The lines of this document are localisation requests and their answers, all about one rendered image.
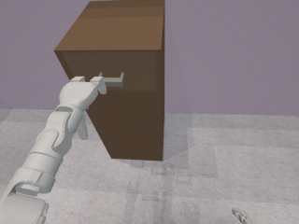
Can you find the cabinet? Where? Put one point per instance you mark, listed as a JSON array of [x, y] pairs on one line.
[[130, 123]]

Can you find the left robot hand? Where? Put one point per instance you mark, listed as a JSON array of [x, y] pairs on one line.
[[81, 94]]

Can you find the handle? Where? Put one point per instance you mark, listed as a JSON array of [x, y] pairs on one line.
[[113, 81]]

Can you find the drawer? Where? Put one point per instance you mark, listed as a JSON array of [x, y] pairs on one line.
[[139, 68]]

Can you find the left robot forearm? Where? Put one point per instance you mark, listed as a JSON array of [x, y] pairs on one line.
[[37, 174]]

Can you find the robot left upper arm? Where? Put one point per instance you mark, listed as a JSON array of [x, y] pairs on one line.
[[22, 209]]

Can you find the right robot hand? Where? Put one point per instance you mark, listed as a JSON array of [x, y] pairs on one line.
[[243, 216]]

